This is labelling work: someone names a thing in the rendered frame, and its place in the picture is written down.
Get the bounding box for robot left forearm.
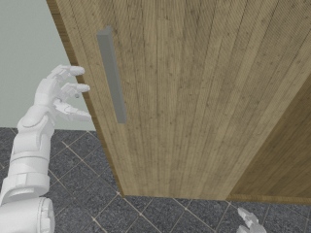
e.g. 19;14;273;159
0;105;57;208

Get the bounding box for robot right hand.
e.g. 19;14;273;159
236;207;266;233

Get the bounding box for robot left hand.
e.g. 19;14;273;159
34;64;92;122

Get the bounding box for handle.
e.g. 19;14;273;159
96;25;127;124

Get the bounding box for wardrobe door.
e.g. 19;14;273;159
55;0;311;201
230;73;311;198

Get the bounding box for robot left upper arm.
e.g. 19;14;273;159
0;197;55;233

